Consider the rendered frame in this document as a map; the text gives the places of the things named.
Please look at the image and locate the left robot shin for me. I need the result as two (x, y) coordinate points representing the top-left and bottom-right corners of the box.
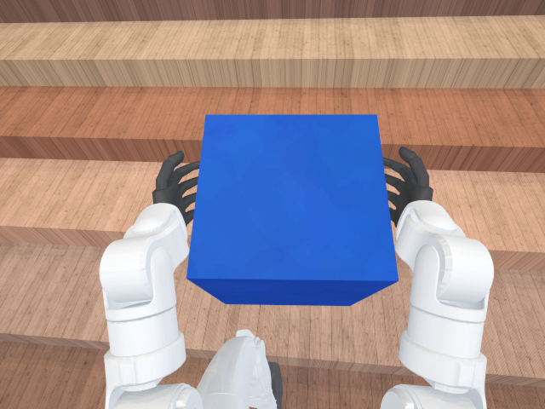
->
(236, 330), (277, 409)

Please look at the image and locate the carton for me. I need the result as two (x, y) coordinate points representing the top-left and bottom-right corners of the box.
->
(186, 114), (399, 306)

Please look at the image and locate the robot right hand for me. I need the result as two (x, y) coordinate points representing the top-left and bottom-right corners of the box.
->
(382, 147), (433, 227)

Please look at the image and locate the robot left thigh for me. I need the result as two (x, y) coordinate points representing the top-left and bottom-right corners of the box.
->
(197, 336), (267, 409)

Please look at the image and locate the robot right upper arm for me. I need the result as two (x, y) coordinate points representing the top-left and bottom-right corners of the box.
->
(381, 384), (476, 409)

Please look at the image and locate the robot right forearm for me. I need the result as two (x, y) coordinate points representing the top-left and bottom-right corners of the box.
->
(394, 200), (494, 409)

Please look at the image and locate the robot left upper arm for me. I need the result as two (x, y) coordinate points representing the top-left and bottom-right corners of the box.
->
(113, 383), (203, 409)

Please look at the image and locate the robot left forearm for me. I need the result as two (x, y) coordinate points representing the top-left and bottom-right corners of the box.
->
(100, 203), (189, 409)

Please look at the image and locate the robot left hand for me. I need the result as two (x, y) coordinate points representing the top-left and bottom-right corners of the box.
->
(152, 151), (200, 226)

